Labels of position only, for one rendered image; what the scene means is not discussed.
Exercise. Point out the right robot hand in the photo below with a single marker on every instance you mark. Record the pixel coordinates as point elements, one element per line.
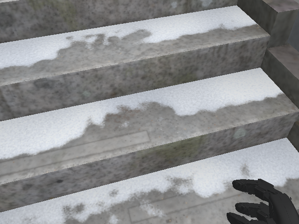
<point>280,209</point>

